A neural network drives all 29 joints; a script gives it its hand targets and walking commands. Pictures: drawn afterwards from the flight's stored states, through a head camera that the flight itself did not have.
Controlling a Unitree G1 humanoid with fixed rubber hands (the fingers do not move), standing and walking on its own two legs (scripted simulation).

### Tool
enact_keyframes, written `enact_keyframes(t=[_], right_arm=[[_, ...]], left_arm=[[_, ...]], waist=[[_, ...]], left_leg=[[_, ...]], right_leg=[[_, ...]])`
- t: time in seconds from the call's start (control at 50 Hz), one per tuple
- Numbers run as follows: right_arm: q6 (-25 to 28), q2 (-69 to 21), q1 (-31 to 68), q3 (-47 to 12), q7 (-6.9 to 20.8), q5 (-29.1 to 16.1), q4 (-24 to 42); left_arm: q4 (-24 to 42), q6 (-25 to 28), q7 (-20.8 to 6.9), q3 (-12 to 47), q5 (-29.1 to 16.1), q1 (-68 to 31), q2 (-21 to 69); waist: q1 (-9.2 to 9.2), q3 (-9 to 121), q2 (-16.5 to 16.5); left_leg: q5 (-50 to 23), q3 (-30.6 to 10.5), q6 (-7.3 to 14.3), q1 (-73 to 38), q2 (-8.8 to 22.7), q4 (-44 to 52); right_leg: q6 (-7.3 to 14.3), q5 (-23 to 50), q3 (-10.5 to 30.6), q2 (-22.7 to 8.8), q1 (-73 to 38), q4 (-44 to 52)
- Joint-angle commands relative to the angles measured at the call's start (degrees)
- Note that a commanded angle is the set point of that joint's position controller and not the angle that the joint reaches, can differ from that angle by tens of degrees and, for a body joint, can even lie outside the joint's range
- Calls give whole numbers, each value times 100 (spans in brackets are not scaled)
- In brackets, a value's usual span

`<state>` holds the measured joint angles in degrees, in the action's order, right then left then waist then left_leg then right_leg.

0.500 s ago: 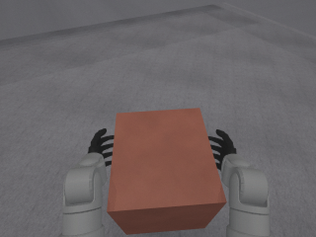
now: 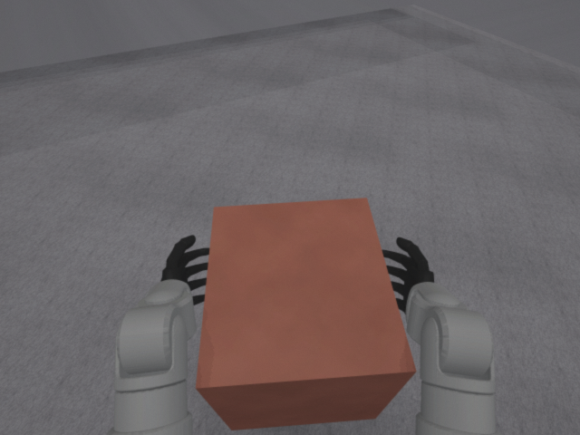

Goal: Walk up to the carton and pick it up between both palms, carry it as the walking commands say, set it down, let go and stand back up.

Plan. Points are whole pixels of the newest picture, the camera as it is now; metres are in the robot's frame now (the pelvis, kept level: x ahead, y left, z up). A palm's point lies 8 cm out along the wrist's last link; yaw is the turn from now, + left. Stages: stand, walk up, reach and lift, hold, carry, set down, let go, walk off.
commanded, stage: carry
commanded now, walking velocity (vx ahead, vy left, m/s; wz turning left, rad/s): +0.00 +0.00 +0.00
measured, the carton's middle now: (297, 316) +0.28 +0.00 +0.01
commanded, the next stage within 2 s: hold in 0.38 s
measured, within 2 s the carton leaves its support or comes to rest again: neither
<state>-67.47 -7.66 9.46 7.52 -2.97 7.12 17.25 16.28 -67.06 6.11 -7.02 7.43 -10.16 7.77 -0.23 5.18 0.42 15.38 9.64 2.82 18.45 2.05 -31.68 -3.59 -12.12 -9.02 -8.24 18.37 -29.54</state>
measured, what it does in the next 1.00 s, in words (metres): stands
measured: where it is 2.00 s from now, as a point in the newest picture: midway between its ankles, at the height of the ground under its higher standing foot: outside the picture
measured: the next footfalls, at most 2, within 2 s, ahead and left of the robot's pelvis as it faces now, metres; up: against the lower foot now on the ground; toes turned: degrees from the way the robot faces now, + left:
none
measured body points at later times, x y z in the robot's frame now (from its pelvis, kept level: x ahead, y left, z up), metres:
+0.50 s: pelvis -0.01 +0.00 +0.01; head +0.00 +0.01 +0.46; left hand +0.28 +0.15 +0.02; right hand +0.28 -0.16 +0.03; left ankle +0.02 +0.08 -0.73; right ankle +0.03 -0.16 -0.73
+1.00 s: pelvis -0.01 -0.04 +0.01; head -0.08 -0.04 +0.45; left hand +0.30 +0.14 +0.07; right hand +0.31 -0.17 +0.07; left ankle +0.02 +0.08 -0.73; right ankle +0.04 -0.18 -0.73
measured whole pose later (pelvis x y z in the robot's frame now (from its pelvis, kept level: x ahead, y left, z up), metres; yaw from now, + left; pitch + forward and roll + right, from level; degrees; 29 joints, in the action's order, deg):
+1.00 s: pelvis -0.01 -0.04 +0.01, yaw +13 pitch -8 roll -1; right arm -43.7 -10.6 21.3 20.5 -0.1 19.9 -18.6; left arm -30.5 -38.7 0.6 -14.9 18.8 -26.7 6.4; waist 7.9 1.1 0.6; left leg 10.3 -7.5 0.3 7.1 -2.6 -25.9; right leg -2.0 -11.8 4.7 0.8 2.3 -22.2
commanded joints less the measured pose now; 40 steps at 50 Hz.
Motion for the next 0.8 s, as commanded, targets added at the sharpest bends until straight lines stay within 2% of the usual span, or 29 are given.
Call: enact_keyframes(t=[0.0,0.36,0.38,0.4,0.42,0.44,0.46,0.48,0.5,0.52,0.58,0.64,0.72,0.78], right_arm=[[-6,-4882,2695,-4100,1304,-2231,139],[-22,-4902,2694,-4093,1291,-2226,115],[1071,-2891,1115,-2082,1079,-216,-1896],[1658,-1477,1185,-348,1041,360,-3567],[2332,-1598,1714,-841,1041,198,-2373],[2696,-2123,2028,-1414,1103,-102,-1852],[2915,-2817,2420,-2029,1188,-459,-1471],[3000,-3439,2614,-2395,1183,-627,-1169],[3027,-3830,2776,-2784,1237,-777,-984],[3007,-4077,2883,-3055,1284,-895,-851],[2705,-4128,2674,-3002,1385,-814,-1367],[2504,-4198,3026,-2771,1558,-769,-2070],[2350,-4673,3664,-2424,1659,-658,-2974],[2327,-5050,3987,-2096,1630,-501,-3578]], left_arm=[[233,-94,-1484,4349,-2461,-2557,5255],[243,-117,-1482,4352,-2487,-2577,5242],[-1768,884,-1342,2341,-476,-1639,3232],[-3692,1496,-1237,944,3,-1356,2849],[-2556,2187,-1154,1426,-97,-1528,3023],[-2117,2578,-1120,1983,-270,-1632,3548],[-1840,2839,-1154,2760,-593,-2000,4318],[-1547,3044,-1284,3639,-1074,-2659,4853],[-1466,3183,-1378,4091,-1313,-2944,5270],[-1450,3271,-1448,4371,-1456,-3138,5544],[-2086,3189,-1554,4256,-1292,-3130,5521],[-2724,3011,-1599,3676,-886,-3281,5480],[-3622,2940,-1825,2861,-552,-3688,5451],[-4112,2976,-2049,2429,-470,-4167,5450]], waist=[[5,1124,-80],[0,1135,-80],[837,-1182,-277],[655,-1402,-501],[593,-949,-478],[446,-47,-407],[531,1051,-353],[948,1990,-80],[1132,2328,71],[1243,2374,87],[1321,1489,-3],[1077,767,-218],[737,305,56],[682,85,272]], left_leg=[[-1047,-729,-88,-382,665,645],[-996,-716,-60,-353,661,643],[-328,-1453,29,-533,-24,1293],[-161,-1635,13,-678,-202,1502],[-518,-1701,-164,-1060,-396,1311],[-1450,-1715,-301,-1670,-437,1004],[-2343,-1786,-344,-2217,-433,777],[-2696,-1837,-315,-2409,-364,591],[-2872,-1914,-300,-2605,-325,507],[-2766,-1956,-294,-2685,-335,527],[-1791,-1910,-269,-2300,-389,825],[-655,-1901,-286,-1914,-477,1074],[38,-1657,-210,-1737,-669,1035],[207,-1463,-199,-1749,-789,931]], right_leg=[[295,316,381,-267,-448,332],[307,290,365,-261,-414,326],[300,181,760,1347,-814,642],[472,85,728,1276,-428,663],[672,159,837,1235,-418,697],[783,657,979,1218,-396,613],[740,1265,1049,1285,-574,497],[634,1692,1104,1366,-881,431],[532,1836,1149,1384,-926,428],[451,1759,1197,1359,-971,496],[422,984,1272,1298,-921,866],[474,225,1282,1244,-818,1043],[418,-680,1285,1149,-591,1285],[356,-1220,1343,1074,-362,1512]])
